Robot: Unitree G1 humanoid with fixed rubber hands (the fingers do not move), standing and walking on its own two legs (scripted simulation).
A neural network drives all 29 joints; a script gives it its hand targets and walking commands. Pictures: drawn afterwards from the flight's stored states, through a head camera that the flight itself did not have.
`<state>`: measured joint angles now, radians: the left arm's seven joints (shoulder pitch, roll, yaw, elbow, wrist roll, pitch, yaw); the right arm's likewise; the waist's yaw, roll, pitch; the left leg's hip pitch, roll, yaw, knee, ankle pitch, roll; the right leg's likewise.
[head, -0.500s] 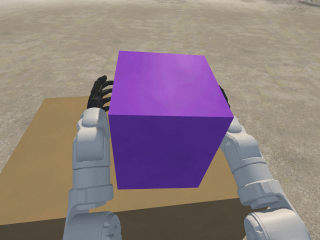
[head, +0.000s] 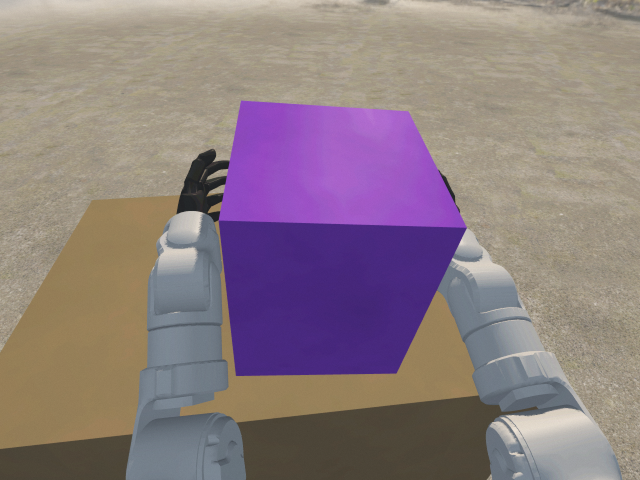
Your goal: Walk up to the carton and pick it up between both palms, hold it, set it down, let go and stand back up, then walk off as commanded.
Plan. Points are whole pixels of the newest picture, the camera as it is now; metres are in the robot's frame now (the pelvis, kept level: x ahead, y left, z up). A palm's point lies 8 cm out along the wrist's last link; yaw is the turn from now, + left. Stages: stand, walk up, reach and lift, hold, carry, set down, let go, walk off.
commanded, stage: hold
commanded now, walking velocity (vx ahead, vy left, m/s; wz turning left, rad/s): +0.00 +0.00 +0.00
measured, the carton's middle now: (322, 243) +0.36 +0.00 +0.17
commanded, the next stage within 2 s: none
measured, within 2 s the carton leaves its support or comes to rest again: neither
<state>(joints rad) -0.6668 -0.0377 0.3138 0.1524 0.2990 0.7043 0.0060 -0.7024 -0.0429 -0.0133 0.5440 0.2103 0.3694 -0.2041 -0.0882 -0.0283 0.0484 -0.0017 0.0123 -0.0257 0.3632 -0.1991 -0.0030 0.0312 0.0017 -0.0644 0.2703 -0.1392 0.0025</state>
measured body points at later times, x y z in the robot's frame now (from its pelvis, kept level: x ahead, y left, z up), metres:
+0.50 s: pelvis +0.00 +0.00 +0.00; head -0.04 +0.02 +0.45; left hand +0.38 +0.15 +0.21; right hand +0.38 -0.14 +0.18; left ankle +0.01 +0.12 -0.75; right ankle +0.02 -0.12 -0.75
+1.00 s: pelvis +0.00 +0.00 +0.00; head -0.04 +0.02 +0.45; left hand +0.39 +0.15 +0.21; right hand +0.38 -0.14 +0.18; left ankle +0.01 +0.12 -0.75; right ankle +0.02 -0.12 -0.75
